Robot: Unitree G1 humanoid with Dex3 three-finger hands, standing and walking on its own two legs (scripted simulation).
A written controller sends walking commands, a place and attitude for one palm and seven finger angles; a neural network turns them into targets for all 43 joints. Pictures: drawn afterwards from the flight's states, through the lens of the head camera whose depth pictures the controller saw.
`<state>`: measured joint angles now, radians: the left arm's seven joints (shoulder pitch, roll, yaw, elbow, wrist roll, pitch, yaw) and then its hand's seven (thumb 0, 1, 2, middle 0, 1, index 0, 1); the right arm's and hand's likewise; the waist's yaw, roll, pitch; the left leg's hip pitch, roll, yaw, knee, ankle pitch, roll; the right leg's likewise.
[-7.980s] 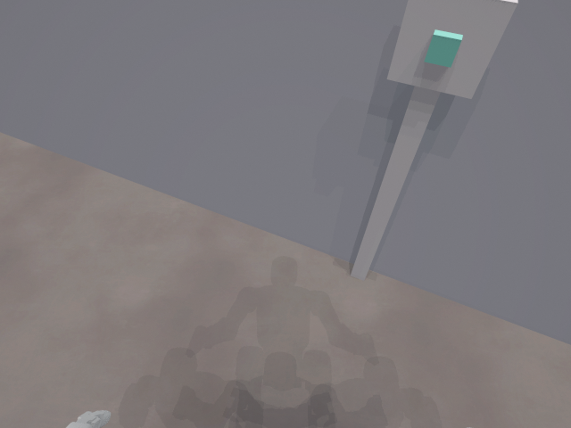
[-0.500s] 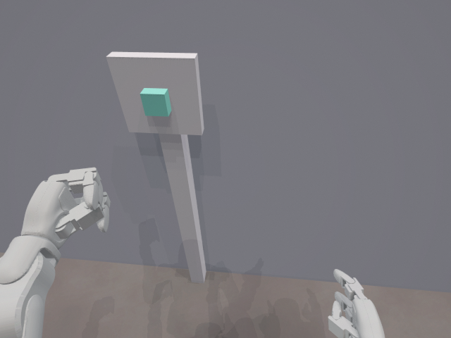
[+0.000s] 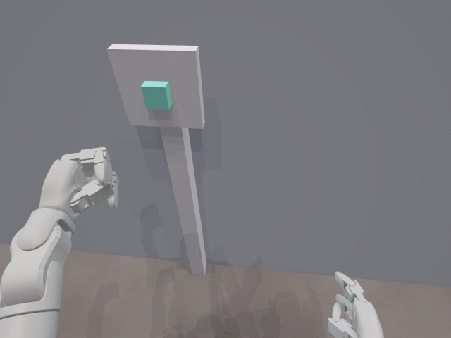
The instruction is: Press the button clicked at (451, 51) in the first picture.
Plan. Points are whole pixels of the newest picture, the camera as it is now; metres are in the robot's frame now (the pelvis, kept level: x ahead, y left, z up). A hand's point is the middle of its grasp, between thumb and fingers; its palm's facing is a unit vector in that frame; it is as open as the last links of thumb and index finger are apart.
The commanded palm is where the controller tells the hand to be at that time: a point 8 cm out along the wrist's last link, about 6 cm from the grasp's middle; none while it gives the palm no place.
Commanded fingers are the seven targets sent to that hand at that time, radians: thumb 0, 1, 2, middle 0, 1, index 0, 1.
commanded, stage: aim a knuckle at the button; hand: left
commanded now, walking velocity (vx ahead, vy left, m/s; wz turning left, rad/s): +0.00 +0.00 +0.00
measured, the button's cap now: (157, 94) +0.55 +0.22 +0.19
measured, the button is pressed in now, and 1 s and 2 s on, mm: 0 0 0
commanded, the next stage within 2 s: press the button with the knuckle in 1.66 s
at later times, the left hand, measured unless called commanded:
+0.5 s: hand (144, 153) +0.37 +0.20 +0.17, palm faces +0.03 -1.00 -0.03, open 3.1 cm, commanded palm +0.35 +0.24 +0.17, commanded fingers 0.00 0.90 0.90 -1.30 -1.50 -1.30 -1.50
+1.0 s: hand (160, 131) +0.45 +0.19 +0.16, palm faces +0.04 -1.00 -0.02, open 3.1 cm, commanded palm +0.42 +0.24 +0.16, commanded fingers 0.00 0.90 0.90 -1.30 -1.50 -1.30 -1.50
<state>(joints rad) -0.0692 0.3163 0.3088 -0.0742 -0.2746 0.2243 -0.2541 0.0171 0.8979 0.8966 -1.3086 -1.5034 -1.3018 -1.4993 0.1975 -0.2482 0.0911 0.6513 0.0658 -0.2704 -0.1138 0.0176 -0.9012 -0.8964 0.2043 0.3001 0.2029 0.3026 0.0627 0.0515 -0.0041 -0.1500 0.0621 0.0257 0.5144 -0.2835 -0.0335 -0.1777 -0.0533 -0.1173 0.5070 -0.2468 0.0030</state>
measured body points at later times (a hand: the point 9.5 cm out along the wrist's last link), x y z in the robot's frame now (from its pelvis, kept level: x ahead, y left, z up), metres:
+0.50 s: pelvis +0.01 +0.01 +0.00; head +0.00 +0.00 +0.45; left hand +0.36 +0.25 +0.17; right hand +0.17 -0.22 -0.08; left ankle +0.00 +0.14 -0.74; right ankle +0.02 -0.12 -0.74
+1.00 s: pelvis +0.01 +0.01 +0.00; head +0.03 +0.00 +0.45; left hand +0.44 +0.25 +0.17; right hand +0.11 -0.25 -0.11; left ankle +0.00 +0.14 -0.74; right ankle +0.02 -0.12 -0.74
